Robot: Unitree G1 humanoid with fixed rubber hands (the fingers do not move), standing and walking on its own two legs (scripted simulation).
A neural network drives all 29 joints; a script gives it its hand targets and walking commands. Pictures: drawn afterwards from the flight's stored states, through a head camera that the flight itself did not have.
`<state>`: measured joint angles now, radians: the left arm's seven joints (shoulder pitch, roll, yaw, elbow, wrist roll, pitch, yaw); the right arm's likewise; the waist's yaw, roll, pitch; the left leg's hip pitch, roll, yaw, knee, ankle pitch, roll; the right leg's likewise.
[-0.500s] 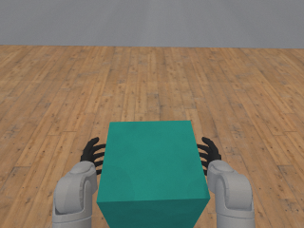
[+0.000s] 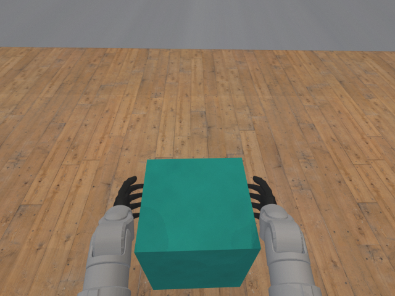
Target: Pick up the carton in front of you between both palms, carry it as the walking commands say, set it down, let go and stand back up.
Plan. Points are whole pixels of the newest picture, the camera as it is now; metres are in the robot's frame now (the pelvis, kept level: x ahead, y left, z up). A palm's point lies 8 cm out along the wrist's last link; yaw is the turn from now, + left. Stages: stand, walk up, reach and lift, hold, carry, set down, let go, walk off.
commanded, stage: carry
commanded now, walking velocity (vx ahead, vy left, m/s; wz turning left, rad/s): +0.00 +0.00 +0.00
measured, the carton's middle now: (195, 226) +0.29 +0.00 -0.05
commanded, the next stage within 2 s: hold in 0.26 s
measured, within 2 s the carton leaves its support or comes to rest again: neither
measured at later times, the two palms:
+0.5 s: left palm (120, 215) +0.27 +0.15 +0.04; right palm (269, 217) +0.27 -0.15 +0.03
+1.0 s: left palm (136, 234) +0.31 +0.15 -0.14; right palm (248, 233) +0.32 -0.15 -0.15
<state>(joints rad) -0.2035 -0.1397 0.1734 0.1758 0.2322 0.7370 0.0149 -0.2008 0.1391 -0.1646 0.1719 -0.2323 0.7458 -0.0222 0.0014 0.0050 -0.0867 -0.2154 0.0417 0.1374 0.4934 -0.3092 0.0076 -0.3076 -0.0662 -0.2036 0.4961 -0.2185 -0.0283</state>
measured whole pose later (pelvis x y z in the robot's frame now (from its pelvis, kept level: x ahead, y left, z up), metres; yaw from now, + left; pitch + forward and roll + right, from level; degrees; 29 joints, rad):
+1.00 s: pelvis -0.09 +0.00 -0.07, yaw +0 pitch +19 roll +1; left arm -0.73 -0.14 0.52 0.56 0.33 0.22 -0.02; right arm -0.74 0.12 -0.46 0.56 -0.37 0.24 0.01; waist 0.01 0.02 0.19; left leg -0.95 -0.03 0.01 0.98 -0.37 0.01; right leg -1.03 -0.01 -0.01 0.93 -0.24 -0.02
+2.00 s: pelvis -0.12 +0.01 -0.33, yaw +2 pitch +47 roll +2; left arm -1.14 0.03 0.44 0.72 0.13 0.26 0.09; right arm -1.15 -0.08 -0.40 0.73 -0.19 0.28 -0.05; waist -0.01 0.03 -0.01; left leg -2.16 -0.06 0.02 1.94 -0.60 -0.01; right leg -2.26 -0.01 0.01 1.86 -0.43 -0.01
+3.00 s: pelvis -0.13 +0.00 -0.41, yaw +3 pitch +38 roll +1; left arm -1.37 0.15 0.32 0.98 0.05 0.17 0.06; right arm -1.42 -0.31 -0.31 1.12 -0.03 0.15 -0.02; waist -0.02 0.00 0.28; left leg -2.26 -0.10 0.01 2.24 -0.64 -0.02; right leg -2.36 -0.01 0.01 2.15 -0.46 -0.01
